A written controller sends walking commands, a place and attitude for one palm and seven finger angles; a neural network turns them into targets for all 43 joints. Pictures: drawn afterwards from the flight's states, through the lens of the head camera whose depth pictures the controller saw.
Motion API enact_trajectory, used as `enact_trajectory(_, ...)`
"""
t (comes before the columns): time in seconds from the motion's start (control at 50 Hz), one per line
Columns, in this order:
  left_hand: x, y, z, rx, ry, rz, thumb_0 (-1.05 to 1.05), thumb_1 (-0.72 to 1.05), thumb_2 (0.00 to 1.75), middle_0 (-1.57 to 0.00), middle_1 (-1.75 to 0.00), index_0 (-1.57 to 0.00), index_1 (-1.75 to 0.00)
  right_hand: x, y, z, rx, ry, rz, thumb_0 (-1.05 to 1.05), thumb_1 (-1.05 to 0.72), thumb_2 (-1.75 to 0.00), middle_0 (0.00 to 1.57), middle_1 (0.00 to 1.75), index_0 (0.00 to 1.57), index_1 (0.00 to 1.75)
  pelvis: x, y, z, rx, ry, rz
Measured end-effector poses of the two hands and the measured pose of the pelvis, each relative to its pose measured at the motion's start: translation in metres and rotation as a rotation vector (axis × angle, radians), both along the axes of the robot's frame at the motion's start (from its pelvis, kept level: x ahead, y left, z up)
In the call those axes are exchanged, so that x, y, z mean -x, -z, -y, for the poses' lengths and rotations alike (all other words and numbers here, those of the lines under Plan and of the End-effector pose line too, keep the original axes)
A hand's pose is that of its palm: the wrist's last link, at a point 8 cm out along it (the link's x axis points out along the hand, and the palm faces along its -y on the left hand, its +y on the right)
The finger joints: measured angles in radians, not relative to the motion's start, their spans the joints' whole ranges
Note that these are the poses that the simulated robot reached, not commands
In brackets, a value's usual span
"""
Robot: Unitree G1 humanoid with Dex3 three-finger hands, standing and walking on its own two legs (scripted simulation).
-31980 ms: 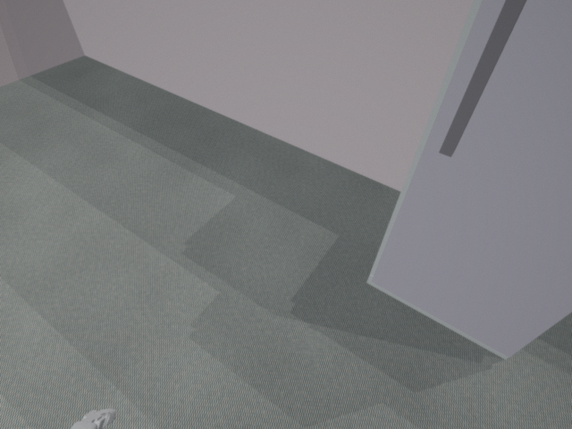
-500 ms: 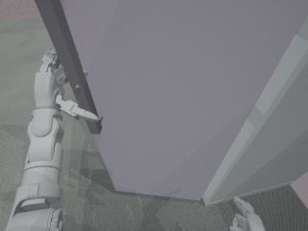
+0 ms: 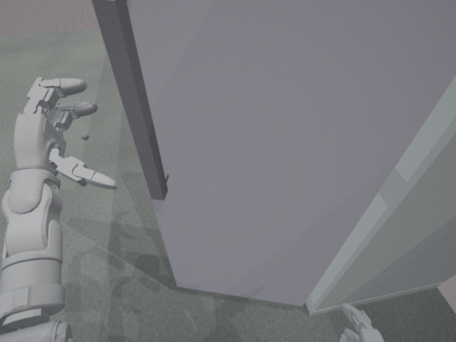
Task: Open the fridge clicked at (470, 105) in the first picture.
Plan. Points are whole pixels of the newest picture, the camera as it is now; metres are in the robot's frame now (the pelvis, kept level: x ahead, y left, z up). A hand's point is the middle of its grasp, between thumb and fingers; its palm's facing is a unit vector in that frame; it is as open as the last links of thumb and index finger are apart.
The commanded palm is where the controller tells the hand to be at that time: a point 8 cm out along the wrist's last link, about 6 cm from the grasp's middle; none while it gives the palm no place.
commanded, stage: slip the hand off the handle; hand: left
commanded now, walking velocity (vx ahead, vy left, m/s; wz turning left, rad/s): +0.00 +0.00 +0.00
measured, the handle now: (146, 117) +0.42 +0.18 +0.20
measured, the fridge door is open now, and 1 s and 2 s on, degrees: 70 70 70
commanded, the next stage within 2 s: draw the hand back to the body in 0.70 s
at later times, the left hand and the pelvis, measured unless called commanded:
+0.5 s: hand (75, 185) +0.25 +0.22 +0.21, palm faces +0.23 -0.97 -0.13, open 14.7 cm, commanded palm +0.21 +0.26 +0.20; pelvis -0.02 -0.02 +0.00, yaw +1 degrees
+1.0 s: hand (65, 205) +0.23 +0.23 +0.20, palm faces +0.17 -0.98 -0.03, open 14.7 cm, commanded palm +0.18 +0.27 +0.20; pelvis -0.01 -0.02 +0.01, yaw +2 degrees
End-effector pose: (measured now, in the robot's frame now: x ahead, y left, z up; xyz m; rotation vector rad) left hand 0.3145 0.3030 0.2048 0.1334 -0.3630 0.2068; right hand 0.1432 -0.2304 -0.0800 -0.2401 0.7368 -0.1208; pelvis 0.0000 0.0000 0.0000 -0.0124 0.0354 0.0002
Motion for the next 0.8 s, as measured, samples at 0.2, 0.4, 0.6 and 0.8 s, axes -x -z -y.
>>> enact_trajectory(0.2,0.033,0.003,0.026,-0.01,0.07,0.007,-0.01,-0.56,0.2,-0.26,-1.15,-0.25,-1.15,0.006,0.0,0.0,-0.018,-0.016,0.034,0.01,-0.9,-0.9,0.2,0.3,0.21,0.3,0.008,0.0,0.001,-0.003,0.001,0.026)
enact_trajectory(0.4,0.084,-0.003,0.024,-0.029,-0.027,0.054,-0.01,-0.56,0.2,-0.26,-1.15,-0.25,-1.15,-0.011,-0.013,0.0,-0.023,-0.081,0.132,0.01,-0.9,-0.9,0.2,0.3,0.21,0.3,0.018,0.0,0.014,-0.005,-0.014,0.064)
enact_trajectory(0.6,0.104,-0.001,0.034,-0.034,0.021,0.024,-0.01,-0.56,0.2,-0.26,-1.15,-0.25,-1.15,-0.02,-0.02,0.005,-0.022,-0.102,0.19,0.01,-0.9,-0.9,0.2,0.3,0.21,0.3,0.023,-0.001,0.024,-0.007,-0.023,0.076)
enact_trajectory(0.8,0.124,-0.001,0.022,-0.033,-0.023,0.036,-0.01,-0.56,0.2,-0.26,-1.15,-0.25,-1.15,-0.02,-0.017,0.008,-0.005,-0.119,0.182,0.01,-0.9,-0.9,0.2,0.3,0.21,0.3,0.019,0.0,0.024,-0.005,-0.032,0.086)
